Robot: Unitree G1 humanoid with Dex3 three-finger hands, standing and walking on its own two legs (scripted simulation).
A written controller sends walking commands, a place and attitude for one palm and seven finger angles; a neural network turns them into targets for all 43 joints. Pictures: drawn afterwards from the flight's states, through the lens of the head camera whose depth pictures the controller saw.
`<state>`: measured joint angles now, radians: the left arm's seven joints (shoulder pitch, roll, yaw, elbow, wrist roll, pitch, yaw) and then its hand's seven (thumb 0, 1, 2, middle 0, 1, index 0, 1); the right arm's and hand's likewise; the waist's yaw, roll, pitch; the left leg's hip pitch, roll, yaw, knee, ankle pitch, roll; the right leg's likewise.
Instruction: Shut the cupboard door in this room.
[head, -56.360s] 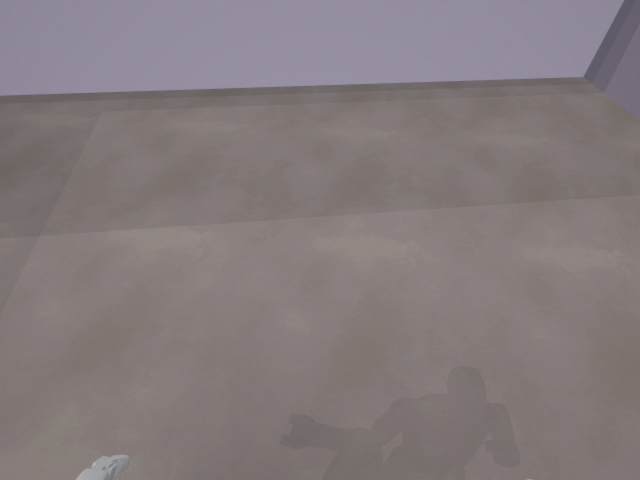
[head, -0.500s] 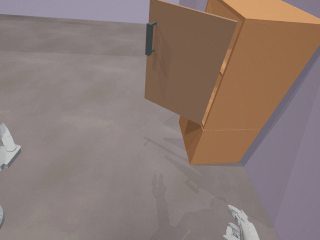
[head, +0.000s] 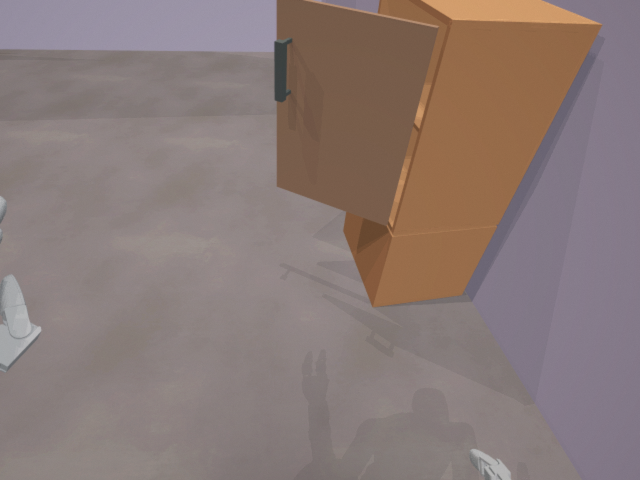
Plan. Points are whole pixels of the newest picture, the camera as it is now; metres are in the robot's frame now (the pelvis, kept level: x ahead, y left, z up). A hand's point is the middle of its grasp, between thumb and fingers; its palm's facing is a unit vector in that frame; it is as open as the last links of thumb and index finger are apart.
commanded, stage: stop stepping back and stand still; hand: left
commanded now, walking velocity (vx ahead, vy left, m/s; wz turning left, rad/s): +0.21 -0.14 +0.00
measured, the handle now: (284, 69) +1.11 +0.09 +0.08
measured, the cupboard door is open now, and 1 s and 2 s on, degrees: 52 52 52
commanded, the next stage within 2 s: let the arm hang, fingers relaxed in 0.80 s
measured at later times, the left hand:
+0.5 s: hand (41, 298) +0.24 +0.27 +0.18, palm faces +0.48 -0.76 -0.44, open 7.4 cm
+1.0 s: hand (89, 361) +0.24 +0.27 +0.06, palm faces +0.24 -0.84 -0.48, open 7.4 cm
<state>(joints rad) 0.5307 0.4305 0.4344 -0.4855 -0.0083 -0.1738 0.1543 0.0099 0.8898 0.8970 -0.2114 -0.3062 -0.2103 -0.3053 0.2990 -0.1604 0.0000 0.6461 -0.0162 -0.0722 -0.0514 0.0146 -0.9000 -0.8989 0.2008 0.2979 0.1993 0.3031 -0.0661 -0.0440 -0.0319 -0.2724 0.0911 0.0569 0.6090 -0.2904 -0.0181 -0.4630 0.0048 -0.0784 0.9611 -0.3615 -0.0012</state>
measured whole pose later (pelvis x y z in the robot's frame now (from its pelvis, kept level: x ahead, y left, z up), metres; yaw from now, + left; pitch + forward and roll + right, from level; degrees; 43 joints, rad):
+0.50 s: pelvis +0.04 +0.00 +0.00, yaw +1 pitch +0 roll +1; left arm 0.50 0.42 0.44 -0.51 -0.03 -0.20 0.18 0.01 0.89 0.90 -0.22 -0.31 -0.22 -0.31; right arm 0.18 -0.20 -0.01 0.61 -0.01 -0.10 -0.08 0.01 -0.90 -0.90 0.20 0.30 0.20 0.30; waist 0.00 -0.05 0.01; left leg -0.33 0.05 0.12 0.58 -0.25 0.00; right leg -0.20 -0.03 -0.07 0.62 -0.41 0.00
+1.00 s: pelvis +0.03 +0.01 +0.00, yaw +2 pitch +1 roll -1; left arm 0.34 0.37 0.19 -0.01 0.01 -0.04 0.05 0.00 0.90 0.90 -0.21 -0.31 -0.21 -0.30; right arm 0.18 -0.31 0.00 0.71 0.00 -0.04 0.00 0.01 -0.90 -0.90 0.20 0.30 0.20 0.30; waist 0.00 0.08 -0.05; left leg -0.38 0.05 0.10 0.61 -0.25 0.02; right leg -0.21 -0.02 -0.09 0.59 -0.39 0.00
